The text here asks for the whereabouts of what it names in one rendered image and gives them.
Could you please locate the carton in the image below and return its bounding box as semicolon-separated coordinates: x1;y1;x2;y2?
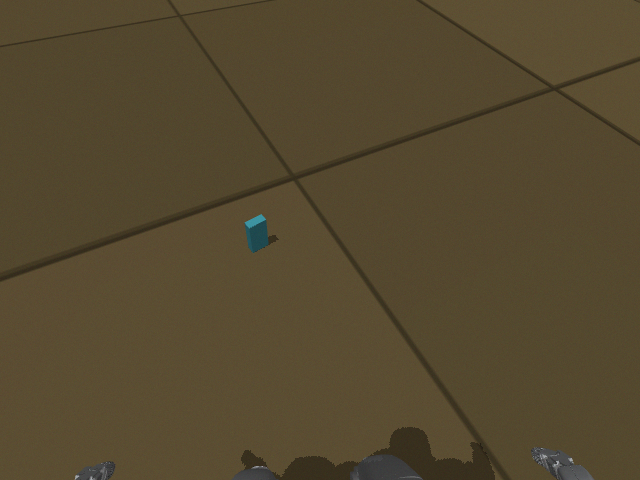
245;214;269;253

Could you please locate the right robot hand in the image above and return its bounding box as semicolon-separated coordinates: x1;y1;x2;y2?
531;447;594;480

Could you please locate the left robot hand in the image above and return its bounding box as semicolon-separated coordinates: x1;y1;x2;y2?
75;461;115;480

